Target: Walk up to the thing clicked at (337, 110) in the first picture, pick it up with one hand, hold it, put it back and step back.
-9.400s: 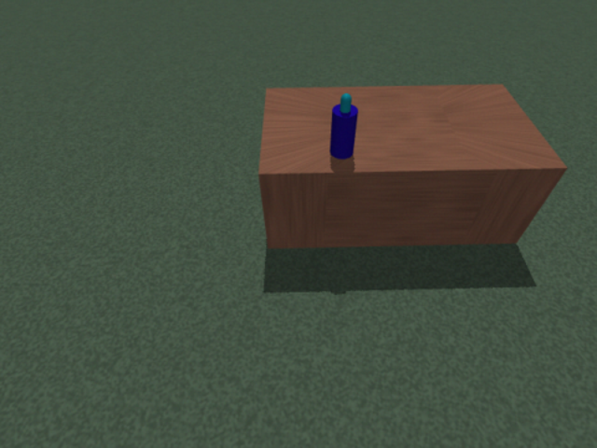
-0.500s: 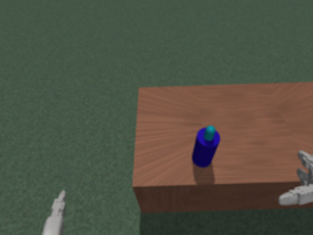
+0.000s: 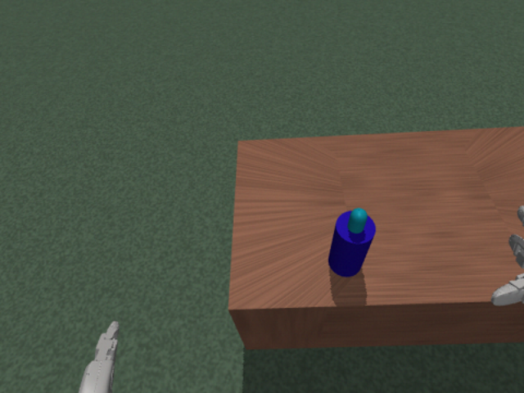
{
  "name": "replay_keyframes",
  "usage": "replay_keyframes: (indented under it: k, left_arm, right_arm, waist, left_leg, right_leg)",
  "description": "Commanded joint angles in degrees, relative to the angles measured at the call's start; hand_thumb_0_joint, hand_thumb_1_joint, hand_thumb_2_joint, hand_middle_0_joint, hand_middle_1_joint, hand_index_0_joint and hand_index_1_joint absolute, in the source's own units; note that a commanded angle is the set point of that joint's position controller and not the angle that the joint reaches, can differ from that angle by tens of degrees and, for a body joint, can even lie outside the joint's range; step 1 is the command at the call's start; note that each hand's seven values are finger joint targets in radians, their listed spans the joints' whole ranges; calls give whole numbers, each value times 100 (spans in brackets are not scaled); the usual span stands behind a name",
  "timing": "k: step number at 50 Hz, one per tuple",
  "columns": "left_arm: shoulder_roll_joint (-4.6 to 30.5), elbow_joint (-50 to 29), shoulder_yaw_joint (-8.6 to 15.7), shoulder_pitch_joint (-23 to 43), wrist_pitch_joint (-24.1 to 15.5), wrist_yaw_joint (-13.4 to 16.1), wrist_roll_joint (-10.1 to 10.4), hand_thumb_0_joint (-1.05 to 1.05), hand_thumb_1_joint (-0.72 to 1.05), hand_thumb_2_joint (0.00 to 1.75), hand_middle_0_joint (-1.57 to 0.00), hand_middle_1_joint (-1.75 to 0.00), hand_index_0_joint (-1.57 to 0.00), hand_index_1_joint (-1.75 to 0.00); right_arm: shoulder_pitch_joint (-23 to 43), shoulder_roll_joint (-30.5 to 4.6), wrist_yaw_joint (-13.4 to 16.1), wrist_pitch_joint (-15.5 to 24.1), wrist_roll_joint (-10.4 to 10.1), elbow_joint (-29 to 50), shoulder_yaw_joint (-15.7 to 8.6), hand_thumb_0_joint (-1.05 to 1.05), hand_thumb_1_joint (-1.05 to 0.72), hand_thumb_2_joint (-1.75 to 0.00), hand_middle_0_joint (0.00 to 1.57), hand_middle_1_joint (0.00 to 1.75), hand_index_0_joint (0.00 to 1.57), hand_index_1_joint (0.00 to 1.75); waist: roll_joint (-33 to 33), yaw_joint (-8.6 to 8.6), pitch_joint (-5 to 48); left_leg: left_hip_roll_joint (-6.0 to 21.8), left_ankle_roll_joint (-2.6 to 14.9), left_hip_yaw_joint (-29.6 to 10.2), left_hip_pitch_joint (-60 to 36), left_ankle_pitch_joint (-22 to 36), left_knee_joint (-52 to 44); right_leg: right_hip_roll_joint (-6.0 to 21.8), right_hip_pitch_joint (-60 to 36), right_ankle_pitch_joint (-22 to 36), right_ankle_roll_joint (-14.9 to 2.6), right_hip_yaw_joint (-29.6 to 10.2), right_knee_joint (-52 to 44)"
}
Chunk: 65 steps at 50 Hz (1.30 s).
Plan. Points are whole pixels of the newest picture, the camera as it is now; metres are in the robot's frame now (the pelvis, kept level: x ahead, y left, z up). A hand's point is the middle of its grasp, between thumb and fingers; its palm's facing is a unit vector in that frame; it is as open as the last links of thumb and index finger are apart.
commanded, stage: go down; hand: right
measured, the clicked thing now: (351, 239) +0.48 -0.16 -0.20
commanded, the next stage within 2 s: approach in 0.54 s
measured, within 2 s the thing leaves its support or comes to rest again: neither
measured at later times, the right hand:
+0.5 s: hand (514, 224) +0.36 -0.35 +0.04, palm faces +0.19 +0.98 -0.07, open 17.7 cm
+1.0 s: hand (467, 230) +0.40 -0.32 -0.03, palm faces +0.14 +0.99 +0.05, open 17.7 cm
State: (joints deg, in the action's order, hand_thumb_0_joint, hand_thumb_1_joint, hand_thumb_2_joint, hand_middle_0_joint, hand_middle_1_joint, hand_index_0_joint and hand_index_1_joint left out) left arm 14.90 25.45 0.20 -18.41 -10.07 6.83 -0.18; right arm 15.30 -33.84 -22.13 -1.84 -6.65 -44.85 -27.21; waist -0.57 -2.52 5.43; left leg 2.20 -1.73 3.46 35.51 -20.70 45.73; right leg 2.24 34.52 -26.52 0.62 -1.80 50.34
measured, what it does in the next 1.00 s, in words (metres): stands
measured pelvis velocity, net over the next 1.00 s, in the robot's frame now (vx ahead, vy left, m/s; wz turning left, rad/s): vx -0.02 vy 0.00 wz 0.02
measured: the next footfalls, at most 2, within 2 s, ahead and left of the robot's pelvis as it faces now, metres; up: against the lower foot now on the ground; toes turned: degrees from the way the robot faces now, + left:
none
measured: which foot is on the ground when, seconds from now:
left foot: down 0.00-1.00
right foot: down 0.00-1.00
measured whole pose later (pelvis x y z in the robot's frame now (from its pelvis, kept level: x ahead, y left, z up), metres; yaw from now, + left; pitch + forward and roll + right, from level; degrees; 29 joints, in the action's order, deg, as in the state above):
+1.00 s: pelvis -0.02 +0.00 -0.05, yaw +1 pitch +21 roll +4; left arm 14.5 12.3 -1.7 -16.9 -11.5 2.9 -2.2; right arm 34.4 -41.7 -29.3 24.4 -11.3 -69.8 -35.5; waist -3.1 -10.2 6.8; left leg 1.9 -1.9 3.3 57.2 -23.5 59.8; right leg 2.6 56.7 -30.3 0.3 -2.6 65.9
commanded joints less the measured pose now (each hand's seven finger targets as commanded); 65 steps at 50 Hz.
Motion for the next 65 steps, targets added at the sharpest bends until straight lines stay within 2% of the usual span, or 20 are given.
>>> replay_keyframes:
  k: [1,3,9,17,20,24,28,31,34,36,39,43,47,51,54,57,61,62,63,65]
  left_arm:
    - [796,-813,256,-8,-248,43,35,0,-53,5,-5,-6,-5,-5]
    - [679,-862,69,155,-235,35,56,0,-53,5,-5,-6,-6,-5]
    - [1151,-1023,471,-119,-186,104,46,0,-53,4,-5,-6,-6,-5]
    - [816,-1070,162,187,-202,-11,39,0,-53,5,-5,-5,-5,-5]
    - [969,-1084,273,22,-204,5,54,0,-52,4,-5,-6,-5,-5]
    - [1239,-1219,490,160,-217,51,33,0,-53,5,-5,-6,-5,-5]
    - [921,-888,226,99,-212,1,32,0,-53,5,-5,-6,-5,-5]
    - [1067,-1201,275,145,-209,14,20,0,-54,5,-5,-6,-5,-5]
    - [920,-1157,158,31,-179,16,35,0,-55,5,-5,-4,-4,-5]
    - [890,-772,161,-135,-173,-37,33,0,-54,5,-5,-4,-4,-5]
    - [981,-1286,215,261,-278,-97,-32,0,-56,5,-5,-4,-4,-5]
    - [771,-1364,148,-93,-343,-221,-72,0,-57,6,-5,-4,-4,-5]
    - [1181,-2217,614,-272,-435,-281,-155,0,-57,6,-4,-4,-3,-6]
    - [1150,-2517,687,-486,-426,-417,-224,0,-56,5,-4,-4,-3,-5]
    - [1064,-3038,689,-562,-453,-510,-320,0,-55,5,-4,-4,-3,-5]
    - [1030,-3033,740,-411,-462,-567,-423,0,-55,5,-4,-4,-3,-5]
    - [1578,-3669,1276,-166,-515,-565,-486,0,-56,5,-4,-4,-3,-5]
    - [1589,-3858,1268,-289,-491,-586,-480,0,-56,6,-4,-4,-3,-5]
    - [1472,-4047,1184,-355,-496,-626,-485,0,-55,5,-4,-4,-4,-5]
    - [1244,-4324,929,-466,-489,-706,-462,0,-55,5,-4,-4,-4,-5]
  right_arm:
    - [1781,-1976,-108,669,-128,505,-473,0,59,-3,4,5,5,5]
    - [2092,-2253,-149,808,-172,530,-628,0,59,-3,4,5,5,5]
    - [2308,-2600,-284,930,-139,-188,-705,0,55,-2,5,5,5,5]
    - [3040,-3043,-320,1292,-76,-461,-819,0,61,-2,4,5,5,5]
    - [3008,-2929,-434,1297,-147,-753,-695,0,61,-2,4,5,5,5]
    - [3486,-3250,-456,1374,-137,-547,-803,0,57,-3,5,5,5,5]
    - [3356,-3170,-453,1436,-141,-892,-784,0,59,-3,4,5,5,5]
    - [3502,-3428,-477,1463,-98,-679,-878,0,57,-4,4,5,5,5]
    - [3551,-3293,-512,1494,-173,-856,-878,0,58,-3,5,5,5,5]
    - [3105,-2815,-589,1527,-299,-1577,-731,0,60,-4,4,5,5,5]
    - [3531,-2892,-613,1893,-311,-1276,-808,0,61,-4,4,5,5,5]
    - [3320,-2243,-740,2521,-529,-1764,-752,0,61,-4,4,5,6,5]
    - [3345,-2415,-735,3058,-588,-1592,-1056,0,61,-2,5,5,6,5]
    - [3497,-2517,-610,3435,-521,-1594,-1266,0,61,-1,5,5,6,5]
    - [3974,-2750,-433,3738,-317,-1038,-1386,0,61,0,6,4,7,4]
    - [3996,-2487,-343,3936,-124,-1334,-1252,0,61,0,7,4,7,4]
    - [4060,-2883,-116,4144,16,-1465,-1573,0,61,-1,6,5,6,5]
    - [4044,-2964,-44,4161,28,-1478,-1715,0,61,-2,5,5,6,5]
    - [3824,-2559,-38,4135,81,-1929,-1484,0,61,-3,5,5,5,5]
    - [3759,-2456,2,4194,113,-2053,-1550,0,61,-3,5,5,5,5]
  waist:
    - [778,-67,1508]
    - [777,-6,1672]
    - [613,-137,1843]
    - [810,-127,1528]
    - [911,-214,1922]
    - [1095,-282,2245]
    - [1052,-226,1667]
    - [1105,-197,2221]
    - [1043,-248,2147]
    - [777,-351,1595]
    - [714,-453,1923]
    - [606,-683,1965]
    - [763,-875,2583]
    - [1171,-897,2505]
    - [1795,-897,3132]
    - [1891,-1046,3037]
    - [1969,-1210,3461]
    - [1937,-1258,3477]
    - [1839,-1332,3370]
    - [1729,-1393,3199]
  left_leg:
    - [-245,247,6,-731,1552,-338]
    - [-194,245,-100,-900,1627,-357]
    - [-184,234,-138,-999,1798,-394]
    - [-208,263,-184,-639,876,-423]
    - [-237,248,-147,-669,1170,-362]
    - [-256,268,-123,-502,1301,-270]
    - [-246,272,-133,-272,918,-308]
    - [-243,267,-131,-533,1256,-255]
    - [-260,255,-114,-490,1379,-206]
    - [-291,256,-71,9,1336,-82]
    - [-268,264,-111,232,1294,144]
    - [-273,226,-141,753,1382,585]
    - [-288,219,-145,1059,1400,1082]
    - [-344,279,-73,1943,891,1607]
    - [-347,319,-92,2171,772,1902]
    - [-342,340,-87,2571,709,2284]
    - [-343,365,-69,2824,458,2611]
    - [-351,370,-67,2812,433,2641]
    - [-368,366,-37,2850,326,2693]
    - [-378,380,7,3021,255,2871]
  right_leg:
    - [-29,-923,2762,-20,-83,-744]
    - [-105,-781,2401,-83,-1,-689]
    - [-146,-731,2372,-108,24,-663]
    - [-128,-188,1272,-143,-1,-745]
    - [-133,-444,1604,-110,-8,-689]
    - [-104,-698,1907,-64,-54,-600]
    - [-117,-238,1390,-102,-54,-624]
    - [-126,-414,1779,-78,-50,-559]
    - [-117,-477,1994,-74,-54,-480]
    - [-99,-140,2098,-88,-107,-369]
    - [-67,9,2068,-96,-129,-127]
    - [-97,368,2371,-104,-139,434]
    - [-97,529,2456,-83,-177,947]
    - [-22,859,2505,3,-276,1350]
    - [28,671,2512,81,-288,1560]
    - [50,1230,2394,84,-284,1998]
    - [102,1736,1744,68,-354,2366]
    - [100,1886,1579,63,-358,2406]
    - [84,2070,1381,52,-353,2461]
    - [53,2544,1080,33,-390,2589]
